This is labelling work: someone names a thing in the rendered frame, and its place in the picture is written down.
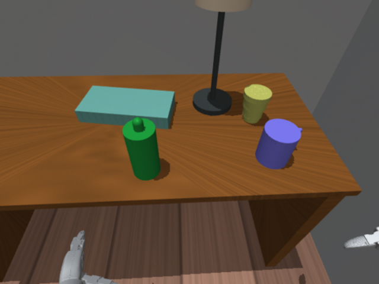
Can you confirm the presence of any desk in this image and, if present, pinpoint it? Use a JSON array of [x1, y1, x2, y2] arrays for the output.
[[0, 73, 362, 282]]

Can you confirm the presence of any right robot hand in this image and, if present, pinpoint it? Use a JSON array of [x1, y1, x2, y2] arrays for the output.
[[343, 227, 379, 250]]

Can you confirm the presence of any desk lamp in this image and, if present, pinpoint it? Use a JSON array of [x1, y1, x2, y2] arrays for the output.
[[193, 0, 252, 116]]

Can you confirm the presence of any left robot hand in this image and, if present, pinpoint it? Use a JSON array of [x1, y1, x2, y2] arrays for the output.
[[59, 231, 119, 284]]

